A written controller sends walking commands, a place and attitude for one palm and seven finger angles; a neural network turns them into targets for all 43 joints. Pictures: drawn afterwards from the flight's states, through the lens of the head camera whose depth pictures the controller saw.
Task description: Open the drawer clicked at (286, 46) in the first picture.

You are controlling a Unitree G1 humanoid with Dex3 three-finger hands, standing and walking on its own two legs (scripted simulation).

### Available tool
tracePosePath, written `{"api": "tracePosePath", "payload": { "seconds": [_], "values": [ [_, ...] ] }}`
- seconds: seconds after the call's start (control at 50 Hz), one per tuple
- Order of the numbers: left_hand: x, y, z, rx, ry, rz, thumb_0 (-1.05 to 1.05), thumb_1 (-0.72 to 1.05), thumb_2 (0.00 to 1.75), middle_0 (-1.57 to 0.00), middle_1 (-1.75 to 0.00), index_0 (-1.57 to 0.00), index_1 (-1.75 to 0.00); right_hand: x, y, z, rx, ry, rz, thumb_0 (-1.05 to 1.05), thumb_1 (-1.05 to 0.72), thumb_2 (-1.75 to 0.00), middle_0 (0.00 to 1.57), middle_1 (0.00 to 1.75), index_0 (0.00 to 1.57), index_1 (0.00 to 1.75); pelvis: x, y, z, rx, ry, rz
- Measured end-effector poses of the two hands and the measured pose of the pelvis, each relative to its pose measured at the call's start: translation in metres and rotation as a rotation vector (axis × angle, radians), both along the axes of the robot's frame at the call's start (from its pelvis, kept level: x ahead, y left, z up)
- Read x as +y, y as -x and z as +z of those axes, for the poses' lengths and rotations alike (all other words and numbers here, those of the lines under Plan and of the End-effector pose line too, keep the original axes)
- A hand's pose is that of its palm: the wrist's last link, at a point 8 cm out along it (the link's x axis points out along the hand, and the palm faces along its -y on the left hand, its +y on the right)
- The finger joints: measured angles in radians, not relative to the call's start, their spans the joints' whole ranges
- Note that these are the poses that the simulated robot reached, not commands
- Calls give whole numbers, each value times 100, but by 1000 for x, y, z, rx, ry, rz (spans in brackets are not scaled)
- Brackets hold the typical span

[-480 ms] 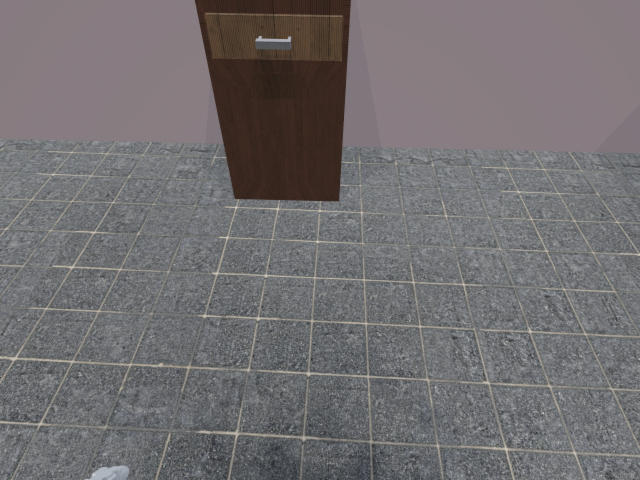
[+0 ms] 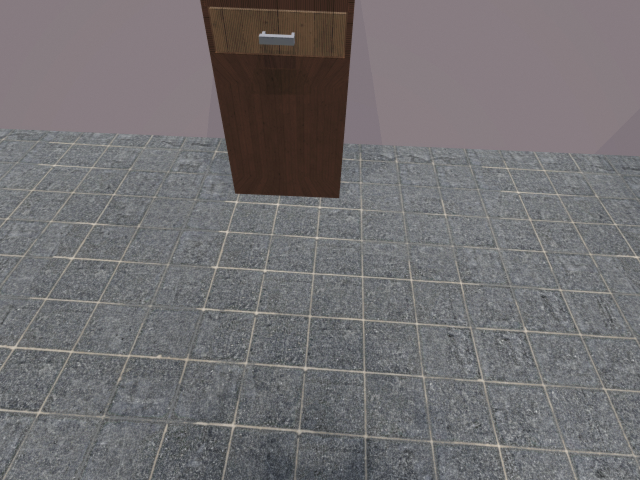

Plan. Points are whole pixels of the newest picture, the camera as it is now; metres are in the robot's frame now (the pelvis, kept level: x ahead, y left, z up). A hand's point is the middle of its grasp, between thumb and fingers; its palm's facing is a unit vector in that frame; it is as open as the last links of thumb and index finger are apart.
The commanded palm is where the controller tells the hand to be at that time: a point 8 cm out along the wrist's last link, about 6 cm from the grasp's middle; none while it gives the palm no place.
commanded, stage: stand and wait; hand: left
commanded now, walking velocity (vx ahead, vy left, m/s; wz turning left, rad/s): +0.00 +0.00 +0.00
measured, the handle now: (277, 37) +1.44 +0.23 -0.03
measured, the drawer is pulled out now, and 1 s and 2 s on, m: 0.00 0.00 0.00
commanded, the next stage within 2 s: look at it before walking up in 0.34 s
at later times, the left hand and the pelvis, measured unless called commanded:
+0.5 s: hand out of the picture +0.08 +0.25 -0.15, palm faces -0.04 -0.94 -0.33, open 7.4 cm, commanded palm none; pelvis +0.00 +0.00 +0.00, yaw +0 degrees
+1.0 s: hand out of the picture +0.08 +0.25 -0.15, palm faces -0.04 -0.94 -0.34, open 7.4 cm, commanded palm none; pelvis +0.01 +0.00 +0.00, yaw -1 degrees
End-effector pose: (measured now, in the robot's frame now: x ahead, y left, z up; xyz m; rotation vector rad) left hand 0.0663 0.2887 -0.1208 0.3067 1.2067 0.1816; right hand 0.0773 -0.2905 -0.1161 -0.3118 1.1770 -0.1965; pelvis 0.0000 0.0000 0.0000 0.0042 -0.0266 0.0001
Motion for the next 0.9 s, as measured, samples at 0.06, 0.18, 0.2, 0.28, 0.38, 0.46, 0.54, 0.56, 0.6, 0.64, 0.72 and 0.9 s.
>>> {"api": "tracePosePath", "payload": {
  "seconds": [0.06,0.18,0.2,0.28,0.38,0.46,0.54,0.56,0.6,0.64,0.72,0.9],
  "values": [
    [2,5,0,17,-4,3,0,90,90,-20,-30,-20,-30,-2,7,-1,21,4,-8,1,-91,-90,20,30,21,30,0,1,0,0,0,-1],
    [6,8,1,31,-10,3,0,90,90,-20,-30,-20,-30,-4,17,-1,47,6,-19,1,-91,-90,20,30,21,30,1,2,1,2,1,-2],
    [6,8,1,32,-11,2,0,90,90,-20,-30,-20,-30,-4,18,-1,49,6,-20,1,-91,-90,20,30,21,30,1,2,1,2,1,-3],
    [7,5,2,27,-12,-4,0,90,90,-20,-30,-20,-30,-2,19,-2,51,2,-23,1,-91,-90,20,30,21,30,2,3,2,2,1,-5],
    [7,-1,2,15,-10,-12,0,90,90,-20,-30,-20,-30,1,17,-1,45,-3,-23,1,-91,-90,20,30,21,30,3,2,2,4,1,-7],
    [7,-6,3,6,-7,-17,0,90,90,-20,-30,-20,-30,3,13,-1,38,-6,-21,1,-91,-90,20,30,21,30,4,1,2,5,0,-8],
    [6,-10,3,0,-5,-21,0,90,90,-20,-30,-20,-30,5,9,-1,31,-8,-20,1,-91,-90,20,30,21,30,5,0,3,6,0,-10],
    [6,-11,3,0,-5,-22,0,90,90,-20,-30,-20,-30,5,8,0,29,-8,-20,1,-91,-90,20,30,21,30,5,-1,3,6,0,-10],
    [6,-12,3,-1,-5,-22,0,90,90,-20,-30,-20,-30,5,6,0,26,-7,-20,1,-91,-90,20,30,21,30,5,-2,3,7,0,-10],
    [6,-13,3,-2,-5,-22,0,90,90,-20,-30,-20,-30,5,4,0,23,-7,-19,1,-91,-90,20,30,21,30,6,-3,3,6,-1,-10],
    [7,-14,4,-1,-6,-19,0,90,90,-20,-30,-20,-30,5,1,1,20,-4,-17,1,-91,-90,20,30,21,30,6,-4,3,6,-1,-9],
    [8,-13,4,9,-10,-15,0,90,90,-20,-30,-20,-30,3,-3,2,20,-1,-16,1,-91,-90,20,30,21,30,5,-7,4,5,-1,-10]
  ]
}}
